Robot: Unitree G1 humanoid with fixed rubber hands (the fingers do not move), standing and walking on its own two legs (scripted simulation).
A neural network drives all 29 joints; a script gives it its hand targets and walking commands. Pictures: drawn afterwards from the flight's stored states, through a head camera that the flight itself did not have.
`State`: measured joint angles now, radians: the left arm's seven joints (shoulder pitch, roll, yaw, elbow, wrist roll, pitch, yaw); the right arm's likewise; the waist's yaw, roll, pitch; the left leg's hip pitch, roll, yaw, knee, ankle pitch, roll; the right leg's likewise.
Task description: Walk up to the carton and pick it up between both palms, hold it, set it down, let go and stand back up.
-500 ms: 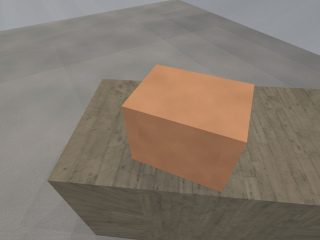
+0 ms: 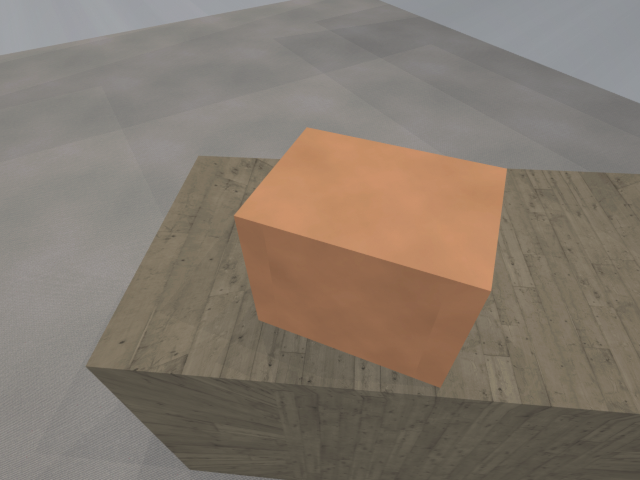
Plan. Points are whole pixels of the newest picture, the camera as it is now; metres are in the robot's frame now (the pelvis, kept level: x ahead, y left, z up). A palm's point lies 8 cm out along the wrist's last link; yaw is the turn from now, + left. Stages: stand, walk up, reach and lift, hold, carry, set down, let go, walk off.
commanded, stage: stand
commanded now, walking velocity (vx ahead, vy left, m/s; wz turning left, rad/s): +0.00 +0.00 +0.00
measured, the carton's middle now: (370, 251) +0.47 -0.05 +0.01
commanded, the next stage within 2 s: none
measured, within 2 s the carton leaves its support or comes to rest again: neither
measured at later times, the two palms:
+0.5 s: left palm out of the picture +0.08 +0.30 -0.12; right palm out of the picture +0.07 -0.31 -0.11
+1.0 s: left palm out of the picture +0.09 +0.30 -0.11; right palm out of the picture +0.07 -0.30 -0.12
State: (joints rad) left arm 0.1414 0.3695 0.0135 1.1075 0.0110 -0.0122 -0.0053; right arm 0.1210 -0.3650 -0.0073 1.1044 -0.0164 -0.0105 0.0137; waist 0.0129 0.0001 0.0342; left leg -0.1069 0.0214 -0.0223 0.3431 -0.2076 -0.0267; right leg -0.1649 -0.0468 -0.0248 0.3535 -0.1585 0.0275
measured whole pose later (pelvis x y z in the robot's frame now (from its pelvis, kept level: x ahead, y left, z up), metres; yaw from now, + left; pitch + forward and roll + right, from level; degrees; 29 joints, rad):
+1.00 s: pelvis +0.01 +0.00 +0.00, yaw -1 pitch -1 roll +0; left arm 0.11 0.37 0.02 1.11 0.01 -0.01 0.00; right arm 0.13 -0.36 -0.01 1.09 -0.02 0.00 0.02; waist 0.00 0.00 0.03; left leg -0.09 0.03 0.00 0.33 -0.22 -0.03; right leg -0.16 -0.03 0.00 0.34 -0.15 0.03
